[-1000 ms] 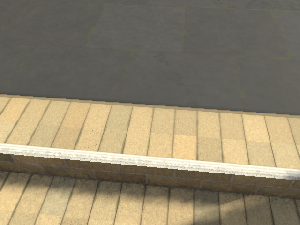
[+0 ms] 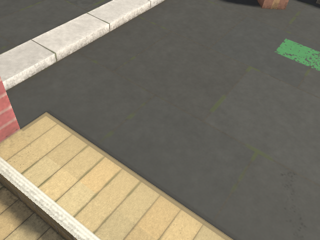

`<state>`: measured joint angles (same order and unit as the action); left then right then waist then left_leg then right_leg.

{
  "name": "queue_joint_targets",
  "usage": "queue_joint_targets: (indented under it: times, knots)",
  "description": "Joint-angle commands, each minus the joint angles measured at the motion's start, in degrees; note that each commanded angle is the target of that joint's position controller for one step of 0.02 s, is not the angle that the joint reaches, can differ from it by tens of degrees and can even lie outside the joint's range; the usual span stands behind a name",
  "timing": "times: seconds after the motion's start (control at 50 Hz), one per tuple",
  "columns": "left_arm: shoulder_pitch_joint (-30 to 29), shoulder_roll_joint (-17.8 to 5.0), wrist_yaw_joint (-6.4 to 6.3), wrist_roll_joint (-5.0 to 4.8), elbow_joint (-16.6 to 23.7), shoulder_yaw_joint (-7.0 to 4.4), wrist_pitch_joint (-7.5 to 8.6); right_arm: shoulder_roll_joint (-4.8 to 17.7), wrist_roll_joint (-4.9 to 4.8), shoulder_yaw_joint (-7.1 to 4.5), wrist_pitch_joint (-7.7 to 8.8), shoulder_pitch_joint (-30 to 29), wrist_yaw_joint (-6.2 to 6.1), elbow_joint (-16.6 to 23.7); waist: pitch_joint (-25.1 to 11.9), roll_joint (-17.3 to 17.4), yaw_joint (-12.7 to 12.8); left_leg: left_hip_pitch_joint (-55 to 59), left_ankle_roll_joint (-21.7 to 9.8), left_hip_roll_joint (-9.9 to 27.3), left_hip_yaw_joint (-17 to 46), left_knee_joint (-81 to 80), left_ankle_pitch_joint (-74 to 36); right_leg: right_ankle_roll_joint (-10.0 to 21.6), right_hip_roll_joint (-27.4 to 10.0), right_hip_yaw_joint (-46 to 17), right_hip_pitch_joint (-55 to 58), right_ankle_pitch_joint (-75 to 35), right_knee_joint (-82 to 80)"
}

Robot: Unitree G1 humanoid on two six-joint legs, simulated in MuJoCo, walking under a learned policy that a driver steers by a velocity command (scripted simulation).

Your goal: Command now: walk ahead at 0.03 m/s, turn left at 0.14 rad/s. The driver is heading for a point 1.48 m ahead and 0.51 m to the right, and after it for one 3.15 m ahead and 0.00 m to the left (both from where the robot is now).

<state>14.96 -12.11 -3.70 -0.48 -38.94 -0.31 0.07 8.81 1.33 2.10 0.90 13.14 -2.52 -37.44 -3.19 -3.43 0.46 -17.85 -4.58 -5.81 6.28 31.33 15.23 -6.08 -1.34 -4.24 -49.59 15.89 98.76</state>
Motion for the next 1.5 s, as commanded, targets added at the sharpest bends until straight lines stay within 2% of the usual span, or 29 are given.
queue_joint_targets:
  times: [0.02,0.06,0.1,0.12,0.16,0.18,0.2,0.22,0.24,0.28,0.34,0.42,0.46,0.56,0.76,1.04,1.08,1.12,1.16,1.2,1.26,1.3,1.32,1.34,1.36,1.38,1.4,1.46,1.5]
  knots:
    - [-4.27,-1.75,0.58,-0.04,5.44,-0.29,0.96,5.5,0.05,-1.54,0.12,-1.39,-0.23,3.4,-3.02,8.26,-0.55,12.93,-10.93,16.85,13.53,-5.07,-32.57,-1.29,-3.0,-1.85,-2.96,1.94,-9.78]
    - [-4.34,0.21,1.08,0.75,4.83,0.3,0.9,5.65,-0.23,-1.88,-0.46,-5.04,-0.03,4.18,-2.5,9.27,0.21,8.74,-9.2,15.09,10.32,-5.23,-35.7,-1.04,-4.85,1.05,7.78,1.04,-29.28]
    - [-5.75,0.83,1.36,0.38,5.35,0.27,0.98,6.14,-1.36,-2.39,-1.66,-3.15,0.34,2.89,-1.17,12.88,-1.45,7.02,-7.99,14.7,9.1,-6.83,-40.5,-0.03,-3.02,4.34,18.69,9.34,-47.85]
    - [-6.18,-0.99,1.38,0.19,5.11,-0.49,1.58,5.71,-2.44,-2.44,-2.52,-1.74,0.18,2.44,0.03,10.52,-1.59,12.84,-6.03,13.07,9.33,-4.05,-47.0,0.89,-2.06,4.15,21.61,6.57,-59.77]
    - [0.44,-4.58,2.24,-0.37,-0.13,-1.99,2.74,8.6,-3.24,-3.49,-2.11,-0.72,0.39,2.0,-1.22,12.56,-1.76,21.1,-5.0,12.39,9.95,-0.08,-46.02,2.81,-0.64,4.78,30.07,-18.73,-86.16]
    - [3.89,-7.43,2.3,0.21,-1.09,-2.59,2.75,7.52,-2.28,-3.34,-1.08,1.58,0.88,1.56,-4.47,9.01,-2.49,13.76,-3.2,11.33,9.44,2.03,-37.4,3.95,-4.8,1.41,42.61,-33.42,-83.89]
    - [7.62,-10.47,2.14,1.3,-2.33,-3.3,2.23,3.96,0.04,-2.79,0.0,8.21,2.21,-0.43,-8.39,-6.79,-3.87,-2.99,0.13,6.92,6.38,6.35,-6.98,9.62,-15.12,-5.81,60.81,-75.7,-70.8]
    - [5.41,-5.04,2.02,1.91,-2.21,-2.24,1.51,2.8,-0.33,-2.82,0.87,9.35,3.22,-2.85,-9.07,-13.54,-2.3,-6.99,4.03,5.99,4.85,7.24,10.09,16.88,-19.11,-8.13,60.5,-84.98,-68.21]
    - [3.03,-2.76,1.89,1.95,-0.61,-1.94,0.5,5.75,-1.2,-3.36,0.63,3.62,3.73,-2.15,-10.03,-9.34,0.36,-8.59,6.99,7.71,2.82,8.79,13.81,19.23,-18.61,-7.98,60.33,-77.55,-69.0]
    - [1.5,-2.9,1.47,1.48,-0.77,-2.38,-0.01,4.47,-2.15,-3.56,-1.79,-5.54,3.48,-0.01,-6.13,-5.1,1.84,-9.35,10.27,8.53,-0.54,10.23,12.59,18.06,-16.36,-7.11,54.97,-65.34,-70.88]
    - [-2.46,-2.09,1.87,2.06,-2.15,-2.01,-0.23,2.94,-1.69,-3.76,-3.83,-1.16,2.76,-2.36,-1.18,-5.73,-1.34,0.76,11.84,10.14,-2.56,2.9,2.66,14.1,-11.55,-1.64,43.05,-50.89,-73.84]
    - [0.84,-2.34,3.09,2.56,-4.89,-2.11,0.17,7.54,-0.46,-5.15,-3.66,-0.27,1.46,-3.47,2.98,-1.03,-0.38,5.18,9.31,10.65,-2.66,-3.47,-10.75,10.33,-6.25,0.76,37.52,-17.99,-77.68]
    - [2.48,-2.37,3.0,2.24,-6.25,-2.23,0.11,7.91,-0.62,-5.43,-2.95,-0.54,1.27,-5.01,5.04,3.26,0.46,3.61,7.4,10.48,-2.22,-4.85,-10.85,9.49,-3.82,2.44,38.5,-14.51,-77.65]
    - [4.24,-2.68,2.07,1.7,-9.36,-2.96,-0.76,7.75,-0.68,-5.56,-1.56,2.11,1.09,-8.98,3.12,6.04,0.39,5.89,6.65,10.41,-2.34,-6.65,-15.27,9.19,-3.21,3.74,40.83,-15.75,-77.6]
    - [7.97,-2.04,1.38,1.44,-14.92,-2.95,-1.62,7.13,-1.11,-5.36,-1.53,4.14,0.29,-14.14,4.21,4.81,0.27,7.8,5.63,9.87,-3.51,-8.23,-14.9,7.94,-2.06,5.36,38.27,-8.39,-79.23]
    - [12.18,-1.53,0.68,1.39,-19.51,-1.43,-1.51,6.35,-1.3,-4.55,-1.96,5.06,-0.11,-18.21,6.81,4.06,0.4,6.26,5.52,9.25,-4.54,-10.27,-10.75,7.75,-1.93,5.42,36.11,-3.61,-80.64]
    - [12.81,-3.17,0.2,0.81,-19.75,-1.91,-1.84,6.38,-1.78,-4.58,-2.04,5.23,-0.39,-18.77,6.5,2.47,0.76,3.92,4.88,6.63,-7.24,-7.67,2.98,9.49,-1.74,4.54,36.47,11.35,-81.51]
    - [13.06,-7.17,-0.49,0.05,-18.61,-3.14,-2.07,6.21,-2.1,-4.69,-1.55,3.39,-0.42,-17.99,9.62,-1.85,2.3,-4.5,4.61,4.33,-10.1,-0.19,13.75,13.88,-7.34,-4.17,35.5,29.1,-86.16]
    - [15.86,-11.38,-0.85,-0.25,-18.92,-4.86,-1.58,4.61,-1.82,-4.31,-0.32,0.67,0.51,-16.06,11.31,-7.41,4.18,-11.13,4.43,6.94,-8.69,16.11,10.77,19.81,-18.68,-18.01,34.87,35.92,-91.69]
    - [12.49,-10.01,-0.71,-0.05,-18.19,-4.84,-0.2,4.17,-2.86,-4.24,0.56,2.22,1.51,-14.57,12.59,-9.05,0.83,-15.34,3.22,11.11,-4.37,23.18,14.22,19.18,-21.25,-19.72,33.82,29.84,-93.59]
    - [5.03,-9.03,0.4,-1.45,-16.16,-4.69,-0.27,4.48,-2.34,-4.83,1.18,10.95,2.03,-17.79,11.02,-3.79,-4.33,4.86,1.17,7.66,-10.64,3.27,6.58,14.21,-12.04,-4.54,25.58,19.89,-86.71]
    - [6.38,-7.4,1.16,-0.41,-16.07,-3.88,-0.63,4.89,-2.6,-5.68,1.03,14.99,2.13,-20.3,10.97,3.15,-4.4,12.38,2.82,4.84,-12.27,-6.76,-0.69,14.92,-7.24,1.27,22.95,15.86,-72.32]
    - [5.87,-3.01,2.24,1.08,-15.59,-2.37,0.11,8.19,-3.29,-6.57,1.21,20.56,1.88,-20.55,6.73,13.19,-6.55,21.02,0.94,14.56,2.34,-11.0,1.95,12.56,-2.88,6.53,14.24,10.19,-51.72]
    - [6.84,2.08,2.42,-0.16,-14.15,-0.94,1.78,16.63,-2.8,-8.02,1.41,29.58,2.57,-21.84,1.17,28.03,-8.02,25.7,-8.79,28.12,30.56,-21.57,12.53,10.49,4.07,8.95,3.13,14.43,-30.6]
    - [8.57,1.42,3.55,-1.82,-15.31,-1.29,3.48,11.8,-0.98,-6.14,2.79,27.72,2.79,-22.2,3.05,18.65,-5.95,20.38,-13.99,31.81,42.38,-26.35,21.44,10.28,1.89,-0.98,0.0,11.32,-9.56]
    - [3.18,0.39,4.43,-3.23,-13.42,-1.42,4.44,9.74,-1.25,-5.34,3.24,22.65,2.89,-22.34,9.22,13.31,-4.38,19.91,-12.96,31.3,33.77,-24.11,17.98,11.08,0.99,-2.38,-10.31,9.11,5.66]
    - [0.38,1.02,4.81,-3.21,-12.58,-0.81,5.22,7.37,-0.81,-4.36,3.03,20.73,3.35,-22.74,8.99,9.45,-4.28,21.64,-10.94,28.25,25.03,-21.24,12.1,11.97,0.05,-1.26,-16.82,7.38,16.67]
    - [-3.62,4.69,6.28,-2.93,-8.81,1.31,5.54,-1.25,0.4,-1.06,1.45,22.67,4.71,-25.64,7.21,6.16,-3.3,22.22,-6.64,22.62,10.4,-14.96,-3.33,14.67,0.44,-0.72,-29.15,7.19,36.17]
    - [-4.83,7.48,6.89,-3.38,-6.08,3.31,4.52,-1.53,0.57,-0.11,1.1,21.91,4.25,-26.13,9.98,4.55,-1.48,15.72,-5.54,22.36,6.96,-16.55,2.07,14.43,1.11,-2.13,-34.06,7.87,36.01]
